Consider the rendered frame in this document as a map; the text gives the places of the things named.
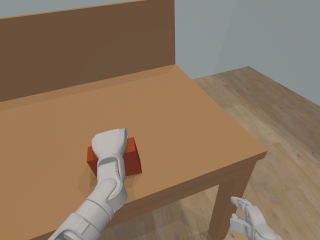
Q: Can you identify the table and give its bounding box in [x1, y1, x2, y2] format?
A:
[0, 0, 267, 240]

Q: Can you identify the left robot hand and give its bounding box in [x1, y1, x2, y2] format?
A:
[91, 128, 129, 159]

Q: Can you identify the left robot forearm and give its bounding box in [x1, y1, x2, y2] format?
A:
[48, 154, 128, 240]

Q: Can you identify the sponge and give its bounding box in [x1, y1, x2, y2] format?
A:
[86, 137, 142, 177]

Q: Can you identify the right robot hand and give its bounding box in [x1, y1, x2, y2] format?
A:
[230, 196, 268, 240]

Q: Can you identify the right robot forearm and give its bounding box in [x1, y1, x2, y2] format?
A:
[251, 224, 283, 240]

